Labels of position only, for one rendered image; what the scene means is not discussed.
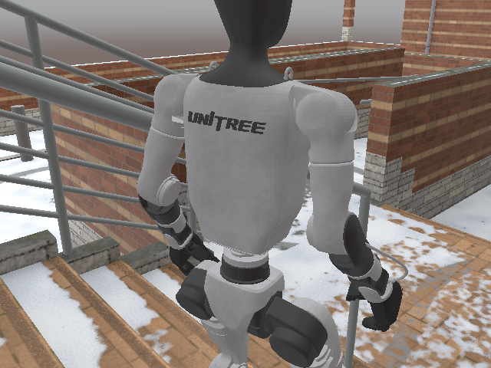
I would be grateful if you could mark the humanoid robot head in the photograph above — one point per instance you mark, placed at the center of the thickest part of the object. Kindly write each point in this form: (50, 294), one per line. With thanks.
(252, 26)

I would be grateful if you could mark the robot left hand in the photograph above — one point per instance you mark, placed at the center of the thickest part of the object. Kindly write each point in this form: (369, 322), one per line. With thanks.
(194, 248)

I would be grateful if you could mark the right robot upper arm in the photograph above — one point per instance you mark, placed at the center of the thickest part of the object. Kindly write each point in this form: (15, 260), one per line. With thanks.
(330, 120)

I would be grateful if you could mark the robot right forearm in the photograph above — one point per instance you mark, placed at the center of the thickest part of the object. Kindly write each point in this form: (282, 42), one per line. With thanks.
(361, 265)

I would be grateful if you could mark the robot right thigh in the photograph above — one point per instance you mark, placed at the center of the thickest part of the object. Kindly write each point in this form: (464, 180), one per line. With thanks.
(303, 333)

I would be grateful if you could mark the robot left forearm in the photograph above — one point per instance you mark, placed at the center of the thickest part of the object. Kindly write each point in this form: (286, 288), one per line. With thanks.
(171, 220)

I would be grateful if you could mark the left robot upper arm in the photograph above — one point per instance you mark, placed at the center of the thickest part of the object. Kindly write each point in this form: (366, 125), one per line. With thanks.
(156, 183)

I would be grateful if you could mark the robot right hand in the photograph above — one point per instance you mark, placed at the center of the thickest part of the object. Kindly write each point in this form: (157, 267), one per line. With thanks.
(385, 313)

